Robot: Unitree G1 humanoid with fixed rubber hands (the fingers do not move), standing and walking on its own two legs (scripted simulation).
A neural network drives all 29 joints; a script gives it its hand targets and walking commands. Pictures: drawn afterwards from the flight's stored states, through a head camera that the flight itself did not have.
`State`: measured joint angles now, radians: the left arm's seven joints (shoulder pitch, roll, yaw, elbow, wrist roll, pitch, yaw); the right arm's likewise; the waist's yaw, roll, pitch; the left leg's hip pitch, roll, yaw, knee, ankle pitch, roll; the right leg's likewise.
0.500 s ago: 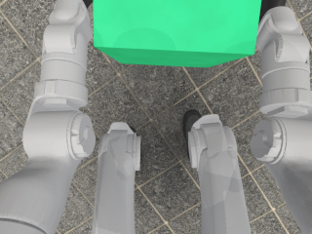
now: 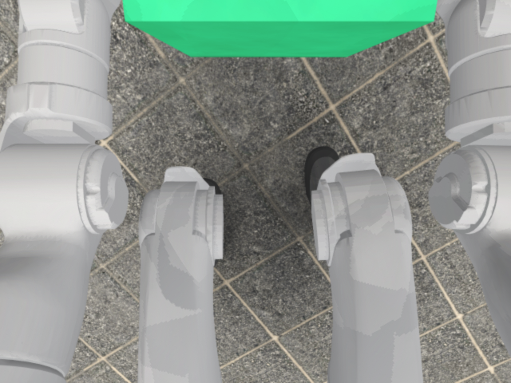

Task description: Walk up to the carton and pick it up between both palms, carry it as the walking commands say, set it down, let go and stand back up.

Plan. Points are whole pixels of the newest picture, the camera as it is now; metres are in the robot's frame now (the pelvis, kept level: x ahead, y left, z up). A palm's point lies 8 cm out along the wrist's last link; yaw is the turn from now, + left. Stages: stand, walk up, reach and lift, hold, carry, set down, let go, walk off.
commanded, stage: set down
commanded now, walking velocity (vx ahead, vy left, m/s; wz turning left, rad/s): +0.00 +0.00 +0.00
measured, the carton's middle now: out of the picture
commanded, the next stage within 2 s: none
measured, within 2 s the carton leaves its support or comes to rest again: rests again in 0.02 s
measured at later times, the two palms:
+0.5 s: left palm out of the picture +0.58 +0.12 -0.15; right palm out of the picture +0.54 -0.24 -0.16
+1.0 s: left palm out of the picture +0.58 +0.13 -0.16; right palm out of the picture +0.53 -0.24 -0.16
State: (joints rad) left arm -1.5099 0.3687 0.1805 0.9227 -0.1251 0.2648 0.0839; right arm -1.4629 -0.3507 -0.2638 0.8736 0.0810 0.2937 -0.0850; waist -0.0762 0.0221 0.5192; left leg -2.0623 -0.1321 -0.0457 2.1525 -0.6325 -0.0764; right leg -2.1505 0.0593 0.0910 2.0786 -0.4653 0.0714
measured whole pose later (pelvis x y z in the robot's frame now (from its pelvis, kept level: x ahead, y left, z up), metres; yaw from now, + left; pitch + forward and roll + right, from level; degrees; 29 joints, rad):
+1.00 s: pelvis +0.01 +0.01 -0.01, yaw +1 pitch +39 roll +0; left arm -1.46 0.27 0.27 1.00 0.02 0.21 0.06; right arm -1.35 -0.32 -0.43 0.94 -0.05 0.22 0.02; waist -0.07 0.03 0.29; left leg -2.23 -0.16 -0.05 2.18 -0.63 -0.07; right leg -2.29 0.03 0.09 2.10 -0.49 0.08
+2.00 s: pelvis +0.03 +0.00 -0.02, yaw +1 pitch +37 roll +0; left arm -1.38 0.40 0.08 1.01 -0.16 0.10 0.09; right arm -1.32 -0.41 -0.26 1.06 0.19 0.05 -0.06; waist -0.08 0.01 0.35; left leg -2.18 -0.13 -0.06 2.24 -0.70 -0.08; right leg -2.27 0.03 0.06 2.16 -0.54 0.06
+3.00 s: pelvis +0.03 -0.01 +0.18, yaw +0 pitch +44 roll +2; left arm -1.25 0.45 0.21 0.88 -0.08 0.25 -0.05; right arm -1.17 -0.39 -0.32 0.82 0.10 0.25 0.00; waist -0.08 0.00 0.02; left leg -1.76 -0.06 -0.06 1.47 -0.48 -0.05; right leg -1.84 0.03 0.06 1.43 -0.36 0.02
